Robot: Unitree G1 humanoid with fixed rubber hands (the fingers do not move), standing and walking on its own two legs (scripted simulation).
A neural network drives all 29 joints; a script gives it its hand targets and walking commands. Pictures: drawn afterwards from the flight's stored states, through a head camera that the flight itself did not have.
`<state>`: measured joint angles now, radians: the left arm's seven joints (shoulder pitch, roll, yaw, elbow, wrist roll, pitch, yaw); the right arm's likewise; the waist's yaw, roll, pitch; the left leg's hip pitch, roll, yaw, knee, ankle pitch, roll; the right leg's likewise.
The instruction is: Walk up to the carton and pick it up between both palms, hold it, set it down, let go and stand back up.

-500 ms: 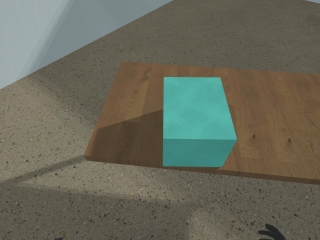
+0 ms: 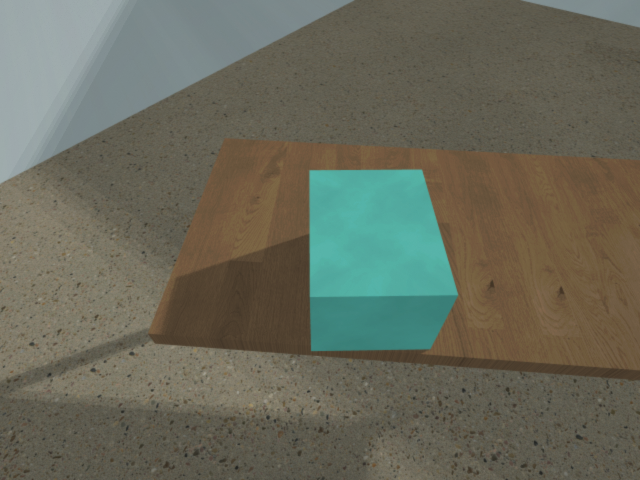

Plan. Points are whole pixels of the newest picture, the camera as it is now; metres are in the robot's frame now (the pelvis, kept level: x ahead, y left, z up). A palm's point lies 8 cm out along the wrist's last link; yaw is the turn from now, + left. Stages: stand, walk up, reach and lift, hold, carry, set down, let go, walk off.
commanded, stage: walk up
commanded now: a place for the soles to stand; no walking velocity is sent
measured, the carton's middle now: (368, 257) +0.47 -0.05 -0.05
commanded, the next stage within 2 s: reach and lift in 1.18 s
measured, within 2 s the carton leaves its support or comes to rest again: neither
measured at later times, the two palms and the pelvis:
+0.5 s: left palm out of the picture +0.12 +0.28 -0.11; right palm out of the picture +0.12 -0.31 -0.11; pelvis +0.05 -0.01 +0.00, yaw -1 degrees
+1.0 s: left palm out of the picture +0.12 +0.27 -0.11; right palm out of the picture +0.09 -0.32 -0.12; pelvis +0.04 -0.02 +0.00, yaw -3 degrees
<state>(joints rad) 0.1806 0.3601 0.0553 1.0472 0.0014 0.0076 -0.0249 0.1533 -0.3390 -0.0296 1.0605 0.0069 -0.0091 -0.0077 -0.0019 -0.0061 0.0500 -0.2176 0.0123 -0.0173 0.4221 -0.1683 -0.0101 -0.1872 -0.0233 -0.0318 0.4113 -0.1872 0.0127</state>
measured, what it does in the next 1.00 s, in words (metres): stands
